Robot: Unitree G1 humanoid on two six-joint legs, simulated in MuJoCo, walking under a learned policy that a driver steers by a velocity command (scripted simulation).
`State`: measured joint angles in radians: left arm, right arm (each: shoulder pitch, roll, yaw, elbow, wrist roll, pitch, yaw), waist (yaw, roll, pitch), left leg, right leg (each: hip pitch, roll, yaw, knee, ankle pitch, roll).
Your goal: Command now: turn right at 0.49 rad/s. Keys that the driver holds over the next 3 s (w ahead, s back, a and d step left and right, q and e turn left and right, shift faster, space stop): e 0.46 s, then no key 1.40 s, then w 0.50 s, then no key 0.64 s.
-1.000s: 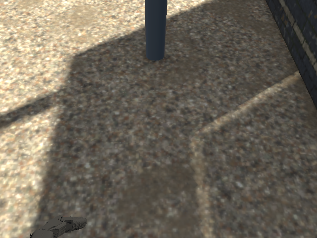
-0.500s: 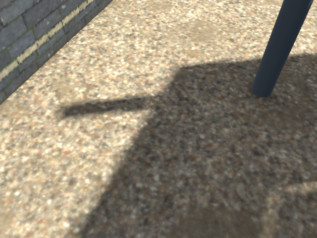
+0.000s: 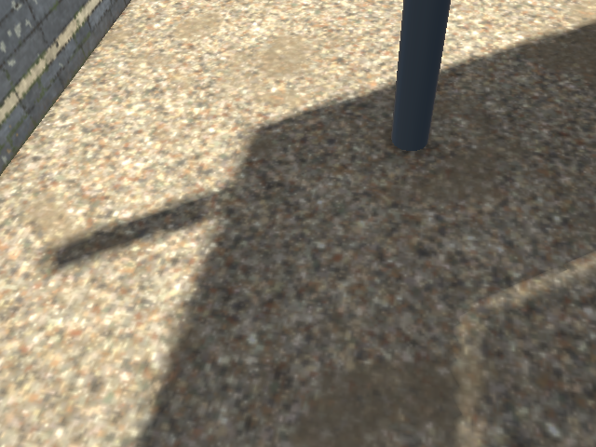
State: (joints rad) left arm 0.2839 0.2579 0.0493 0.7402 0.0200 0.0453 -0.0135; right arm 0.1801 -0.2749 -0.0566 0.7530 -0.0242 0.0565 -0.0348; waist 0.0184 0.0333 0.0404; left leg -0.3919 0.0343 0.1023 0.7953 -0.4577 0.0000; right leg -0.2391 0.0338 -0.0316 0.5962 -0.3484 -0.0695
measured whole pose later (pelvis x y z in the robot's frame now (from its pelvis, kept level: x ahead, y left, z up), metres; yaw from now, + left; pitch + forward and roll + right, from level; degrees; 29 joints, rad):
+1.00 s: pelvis -0.02 +0.02 +0.02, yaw -22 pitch -2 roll +0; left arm 0.20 0.23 0.00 0.86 0.01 0.02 0.02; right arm 0.24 -0.25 -0.01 0.85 -0.01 0.02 -0.01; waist -0.03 0.02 0.04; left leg -0.19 -0.02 0.00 0.41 -0.19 0.02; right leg -0.12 0.05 0.06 0.41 -0.26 -0.03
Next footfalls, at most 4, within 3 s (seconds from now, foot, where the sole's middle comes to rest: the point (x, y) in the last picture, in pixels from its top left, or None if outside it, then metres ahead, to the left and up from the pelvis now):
0.48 left None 0.07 0.10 -0.77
0.86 right None -0.05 -0.07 -0.77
2.58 right None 0.36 -0.14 -0.77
2.96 left None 0.40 0.05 -0.77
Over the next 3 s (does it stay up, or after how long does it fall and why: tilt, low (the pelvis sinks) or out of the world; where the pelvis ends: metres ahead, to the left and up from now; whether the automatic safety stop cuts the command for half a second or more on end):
stays up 0.31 -0.06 0.01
